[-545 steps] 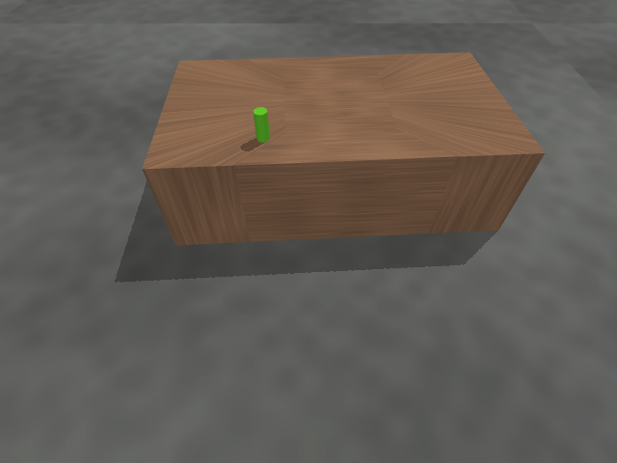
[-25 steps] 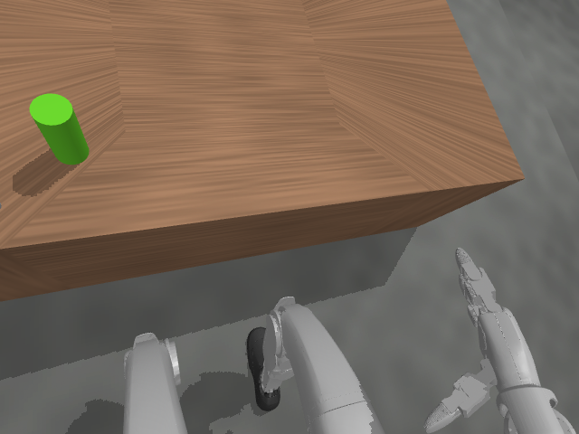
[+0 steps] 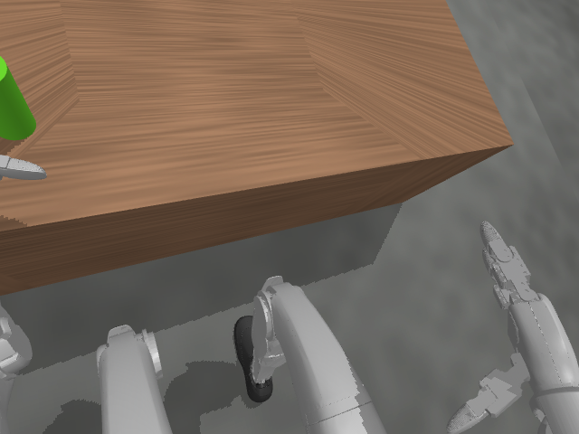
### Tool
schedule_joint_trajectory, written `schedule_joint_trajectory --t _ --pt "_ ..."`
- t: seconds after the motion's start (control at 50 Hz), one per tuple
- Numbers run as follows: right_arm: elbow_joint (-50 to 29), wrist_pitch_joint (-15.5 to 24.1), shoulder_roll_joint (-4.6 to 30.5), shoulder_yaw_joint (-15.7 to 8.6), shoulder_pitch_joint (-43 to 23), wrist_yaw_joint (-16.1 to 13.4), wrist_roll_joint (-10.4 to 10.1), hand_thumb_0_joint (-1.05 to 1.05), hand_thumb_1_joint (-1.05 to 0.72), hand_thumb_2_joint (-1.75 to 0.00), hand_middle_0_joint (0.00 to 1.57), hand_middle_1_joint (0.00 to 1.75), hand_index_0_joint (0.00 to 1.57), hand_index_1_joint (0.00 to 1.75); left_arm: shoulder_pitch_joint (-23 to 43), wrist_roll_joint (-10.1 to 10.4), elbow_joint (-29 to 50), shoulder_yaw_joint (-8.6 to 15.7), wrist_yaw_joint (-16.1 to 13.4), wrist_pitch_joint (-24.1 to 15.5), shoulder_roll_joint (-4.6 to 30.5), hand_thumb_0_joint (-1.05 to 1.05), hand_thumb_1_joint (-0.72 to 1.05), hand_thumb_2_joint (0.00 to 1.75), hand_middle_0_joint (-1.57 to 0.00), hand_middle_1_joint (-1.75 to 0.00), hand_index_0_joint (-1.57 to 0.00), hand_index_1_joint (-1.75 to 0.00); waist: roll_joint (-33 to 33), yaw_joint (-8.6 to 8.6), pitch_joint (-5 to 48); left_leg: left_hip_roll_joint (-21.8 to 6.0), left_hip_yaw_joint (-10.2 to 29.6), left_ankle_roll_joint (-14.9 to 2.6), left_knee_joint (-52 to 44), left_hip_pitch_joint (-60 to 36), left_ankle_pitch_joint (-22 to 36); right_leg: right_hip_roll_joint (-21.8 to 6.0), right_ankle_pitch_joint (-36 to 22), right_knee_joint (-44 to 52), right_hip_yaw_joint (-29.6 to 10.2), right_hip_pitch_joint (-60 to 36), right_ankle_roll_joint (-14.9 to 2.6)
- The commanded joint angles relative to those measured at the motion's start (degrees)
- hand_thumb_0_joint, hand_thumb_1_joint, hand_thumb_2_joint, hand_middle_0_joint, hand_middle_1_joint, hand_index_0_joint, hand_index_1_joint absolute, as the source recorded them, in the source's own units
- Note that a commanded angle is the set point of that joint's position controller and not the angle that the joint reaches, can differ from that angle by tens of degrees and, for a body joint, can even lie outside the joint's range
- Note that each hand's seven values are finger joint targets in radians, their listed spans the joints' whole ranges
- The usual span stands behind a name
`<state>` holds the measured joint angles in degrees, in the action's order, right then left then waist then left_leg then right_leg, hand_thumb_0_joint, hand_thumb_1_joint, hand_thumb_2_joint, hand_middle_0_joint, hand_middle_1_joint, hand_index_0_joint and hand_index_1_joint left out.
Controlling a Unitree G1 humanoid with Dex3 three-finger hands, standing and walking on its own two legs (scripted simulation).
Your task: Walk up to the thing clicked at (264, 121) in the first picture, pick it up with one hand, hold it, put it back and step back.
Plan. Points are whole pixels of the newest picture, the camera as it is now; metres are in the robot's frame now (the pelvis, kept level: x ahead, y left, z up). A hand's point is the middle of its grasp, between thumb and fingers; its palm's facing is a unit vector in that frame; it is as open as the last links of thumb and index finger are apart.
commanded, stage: close in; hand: left
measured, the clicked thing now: out of the picture +0.58 +0.22 -0.07
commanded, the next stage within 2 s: close in 0.38 s
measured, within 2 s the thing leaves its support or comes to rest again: leaves its support in 1.56 s
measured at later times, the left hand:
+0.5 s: hand (18, 120) +0.55 +0.20 -0.07, palm faces +0.17 -0.98 +0.00, open 17.3 cm
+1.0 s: hand (6, 99) +0.57 +0.21 -0.06, palm faces +0.20 -0.98 -0.02, open 12.6 cm
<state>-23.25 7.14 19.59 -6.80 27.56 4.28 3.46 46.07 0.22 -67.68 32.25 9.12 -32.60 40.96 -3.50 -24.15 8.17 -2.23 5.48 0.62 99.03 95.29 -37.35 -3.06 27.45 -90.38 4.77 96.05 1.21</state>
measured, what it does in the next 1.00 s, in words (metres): stands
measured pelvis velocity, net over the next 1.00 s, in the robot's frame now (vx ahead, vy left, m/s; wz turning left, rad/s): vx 0.00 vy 0.01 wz -0.01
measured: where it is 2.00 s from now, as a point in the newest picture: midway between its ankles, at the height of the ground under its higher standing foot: (206, 404)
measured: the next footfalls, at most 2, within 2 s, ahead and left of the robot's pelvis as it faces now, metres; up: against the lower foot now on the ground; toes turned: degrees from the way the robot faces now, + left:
none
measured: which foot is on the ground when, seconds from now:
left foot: down 0.00-1.00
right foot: down 0.00-1.00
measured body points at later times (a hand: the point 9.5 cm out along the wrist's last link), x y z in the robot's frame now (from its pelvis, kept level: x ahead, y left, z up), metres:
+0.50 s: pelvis +0.00 +0.00 -0.01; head +0.22 +0.10 +0.37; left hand +0.53 +0.25 -0.07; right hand +0.19 -0.24 +0.13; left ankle +0.05 +0.12 -0.51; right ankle +0.11 -0.14 -0.51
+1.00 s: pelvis +0.00 +0.01 -0.01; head +0.23 +0.10 +0.37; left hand +0.56 +0.26 -0.06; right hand +0.19 -0.24 +0.14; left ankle +0.05 +0.12 -0.51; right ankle +0.11 -0.14 -0.51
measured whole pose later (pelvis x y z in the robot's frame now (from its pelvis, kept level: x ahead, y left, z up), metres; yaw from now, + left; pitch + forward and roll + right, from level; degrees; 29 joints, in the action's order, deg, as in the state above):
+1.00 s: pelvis +0.00 +0.01 -0.01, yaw -1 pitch +35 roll -7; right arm -31.4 2.0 21.0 -6.7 26.5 6.6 2.5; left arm 52.3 -3.9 -72.1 28.6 -1.0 -33.6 42.7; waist -3.7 -27.7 7.8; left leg -2.2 4.7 -0.1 100.6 97.7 -38.2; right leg -2.9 27.8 -91.7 3.8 98.7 2.1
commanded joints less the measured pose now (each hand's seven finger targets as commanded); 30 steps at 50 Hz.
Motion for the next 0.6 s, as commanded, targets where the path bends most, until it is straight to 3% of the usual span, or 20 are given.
schedule_joint_trajectory --t 0.0,0.02,0.04,0.06,0.12,0.14,0.18,0.28,0.3,0.34,0.36,0.4,0.42,0.48,0.52,0.54,0.56,0.58 --pt "-9.21 1.88 10.23 -8.06 3.18 -1.46 -0.58 0.0 0.54 -0.05 0.05 0.05 0.05 0.05 19.5 0.48 12.42 0.64 -2.81 -4.2 12.64 0.0 -0.45 0.01 -0.07 -0.04 -0.08 -0.02 23.59 2.21 31.71 1.78 -1.33 -0.49 -14.57 -23.21 13.3 3.18 -7.26 7.86 -1.82 -21.28 -2.8" --pt "-10.53 1.82 10.45 -7.81 2.66 -1.36 -0.7 0.0 0.54 -0.04 0.05 0.05 0.05 0.05 19.47 0.26 11.01 0.01 -3.12 -4.38 11.66 0.0 -0.46 0.01 -0.07 -0.04 -0.08 -0.02 22.82 2.33 32.33 1.84 -0.95 -0.36 -14.95 -23.73 13.22 3.28 -7.05 7.55 -1.42 -21.04 -2.91" --pt "-12.02 1.78 10.59 -8.7 2.21 -1.38 -0.81 0.0 0.54 -0.05 0.05 0.05 0.05 0.05 19.14 0.07 9.73 -0.85 -3.43 -4.39 10.14 0.0 -0.47 0.01 -0.07 -0.04 -0.08 -0.03 21.51 1.32 32.43 1.78 -1.03 -0.53 -14.57 -22.67 13.08 3.33 -7.25 7.39 -1.52 -21.73 -2.81" --pt "-10.92 1.45 10.73 -9.15 3.29 -1.48 -0.66 0.0 0.54 -0.05 0.05 0.05 0.05 0.05 19.58 0.0 9.64 -0.47 -3.98 -4.87 9.61 0.0 -0.48 0.02 -0.07 -0.05 -0.08 -0.03 20.6 1.04 31.76 1.92 -0.95 -0.58 -14.66 -21.83 12.81 3.31 -7.44 7.5 -1.3 -21.43 -2.75" --pt "-12.03 1.24 10.46 -8.79 3.58 -1.29 -0.69 0.0 0.54 -0.05 0.05 0.05 0.05 0.05 20.46 -0.83 11.52 -0.71 -5.05 -5.72 11.08 0.0 -0.49 0.02 -0.08 -0.05 -0.1 -0.04 20.35 1.29 32.74 2.08 -1.52 -0.9 -14.55 -21.16 11.02 3.01 -6.31 8.3 -2.57 -23.31 -2.44" --pt "-11.95 1.04 10.41 -8.71 3.56 -1.19 -0.78 0.0 0.54 -0.05 0.05 0.05 0.05 0.05 18.54 -0.71 7.32 -2.0 -4.94 -5.34 7.98 0.0 -0.49 0.02 -0.09 -0.06 -0.1 -0.04 20.25 0.57 32.17 2.13 -1.32 -0.75 -14.51 -21.53 11.81 3.12 -6.87 7.99 -2.24 -22.42 -2.62" --pt "-13.71 0.84 10.75 -9.05 3.89 -0.95 -0.78 0.0 0.53 -0.05 0.05 0.05 0.05 0.05 18.4 -1.11 6.87 -2.56 -5.37 -5.34 7.39 0.0 -0.53 0.01 -0.09 -0.06 -0.11 -0.04 20.37 0.35 33.26 2.05 -1.39 -0.65 -14.12 -23.2 13.5 3.22 -8.29 7.56 -1.84 -21.5 -2.71" --pt "-13.31 0.11 10.57 -9.35 4.77 -0.26 -0.46 0.0 0.53 -0.05 0.05 0.05 0.05 0.05 23.36 -2.07 13.06 -2.08 -7.26 -6.71 9.77 0.0 -0.52 0.01 -0.09 -0.05 -0.11 -0.04 25.67 0.27 35.53 1.87 -1.03 0.09 -13.57 -27.36 17.64 3.3 -10.86 6.06 -1.26 -20.02 -3.1" --pt "-12.98 -0.16 10.97 -9.73 3.95 -0.18 -0.45 0.0 0.53 -0.05 0.05 0.05 0.05 0.05 21.34 -2.27 8.45 -3.04 -7.52 -6.34 7.45 0.0 -0.55 0.0 -0.1 -0.05 -0.11 -0.03 25.17 -0.29 33.86 1.8 -0.7 0.18 -13.8 -27.43 17.43 3.39 -10.22 6.25 -0.92 -18.49 -3.21" --pt "-12.84 -0.32 10.54 -9.1 3.96 0.09 -0.3 0.0 0.53 -0.05 0.05 0.05 0.05 0.05 20.89 -2.22 8.47 -3.81 -8.05 -6.52 5.84 0.0 -0.55 0.02 -0.09 -0.05 -0.1 -0.04 25.36 -0.24 33.0 1.71 -0.68 0.32 -13.61 -27.45 18.12 3.41 -10.61 5.96 -0.83 -17.87 -3.22" --pt "-11.77 -0.51 10.47 -9.39 4.1 0.13 -0.31 0.0 0.52 -0.05 0.05 0.05 0.05 0.05 23.15 -2.67 11.56 -3.29 -8.43 -6.94 8.33 0.0 -0.55 0.0 -0.1 -0.05 -0.11 -0.03 27.16 0.29 33.97 1.65 -0.79 0.41 -13.51 -28.42 18.04 3.42 -10.23 5.75 -0.96 -17.16 -3.29" --pt "-13.86 -0.52 10.91 -9.7 3.37 0.35 -0.16 0.0 0.52 -0.05 0.05 0.05 0.05 0.05 21.6 -2.91 9.76 -4.11 -8.79 -6.87 6.65 0.0 -0.56 0.01 -0.1 -0.05 -0.11 -0.04 27.56 -0.62 34.65 1.45 -0.49 0.57 -13.2 -29.36 19.87 3.67 -11.14 5.49 -0.53 -17.4 -3.36" --pt "-13.86 -0.66 10.91 -9.23 3.88 0.49 -0.22 0.0 0.52 -0.05 0.05 0.05 0.05 0.05 22.9 -3.08 11.15 -3.25 -9.27 -7.13 8.4 0.0 -0.57 0.01 -0.1 -0.05 -0.11 -0.04 27.9 -0.26 34.31 1.49 -0.34 0.7 -13.45 -29.13 19.67 3.53 -11.18 5.29 -0.52 -17.2 -3.34" --pt "-14.21 -1.01 10.26 -8.99 3.46 0.85 -0.19 0.0 0.52 -0.06 0.05 0.05 0.05 0.05 21.1 -3.19 8.81 -3.43 -9.93 -7.07 6.68 0.0 -0.61 0.0 -0.14 -0.02 -0.13 -0.03 26.43 -0.61 32.64 1.68 -0.9 0.32 -13.56 -25.39 16.79 3.51 -9.85 5.79 -0.88 -18.97 -3.13" --pt "-15.05 -0.96 10.57 -8.65 3.08 0.84 -0.35 0.0 0.52 -0.05 0.05 0.05 0.05 0.05 20.31 -3.34 8.18 -3.47 -10.27 -7.0 7.18 0.0 -0.54 0.03 -0.3 -0.16 -0.29 -0.16 25.8 -0.58 32.77 1.55 -0.55 0.4 -13.54 -25.58 17.35 3.6 -10.1 5.37 -0.63 -18.27 -3.15" --pt "-15.24 -1.09 10.37 -8.33 3.16 0.91 -0.3 0.0 0.52 -0.05 0.05 0.05 0.05 0.05 21.02 -3.68 9.03 -3.5 -10.34 -7.11 8.3 0.0 -0.54 0.07 -0.35 -0.21 -0.36 -0.2 26.19 -0.68 33.77 1.55 -0.79 0.29 -12.96 -25.34 18.41 3.65 -11.01 5.27 -0.75 -18.95 -3.05" --pt "-15.74 -1.22 10.7 -8.88 3.63 0.84 -0.4 0.0 0.52 -0.05 0.05 0.05 0.05 0.05 22.9 -3.99 12.15 -2.14 -10.74 -7.44 11.57 0.0 -0.53 0.09 -0.39 -0.25 -0.4 -0.24 27.15 -0.5 35.52 1.58 -1.07 0.18 -12.3 -25.37 19.28 3.59 -11.94 4.84 -1.13 -20.07 -2.98" --pt "-16.19 -1.35 10.87 -8.86 3.48 0.77 -0.45 0.0 0.52 -0.05 0.05 0.05 0.05 0.05 22.98 -4.16 10.29 -2.12 -11.02 -7.22 11.76 0.0 -0.52 0.1 -0.41 -0.27 -0.42 -0.26 26.59 -0.53 35.58 1.77 -1.08 0.07 -12.36 -24.85 18.08 3.51 -11.27 5.09 -1.34 -20.29 -2.89"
